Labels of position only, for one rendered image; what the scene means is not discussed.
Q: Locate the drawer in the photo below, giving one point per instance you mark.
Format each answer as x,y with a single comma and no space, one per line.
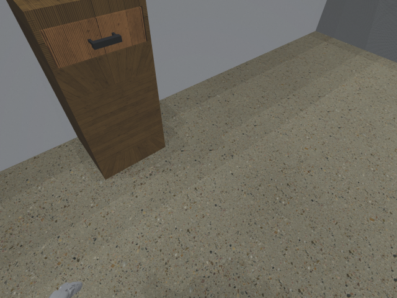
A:
68,43

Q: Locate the handle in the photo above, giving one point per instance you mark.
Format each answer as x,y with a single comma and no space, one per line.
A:
104,42

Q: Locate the left robot hand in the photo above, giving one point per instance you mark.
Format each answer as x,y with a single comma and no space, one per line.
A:
67,290

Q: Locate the cabinet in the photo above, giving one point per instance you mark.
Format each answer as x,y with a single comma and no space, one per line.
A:
111,100

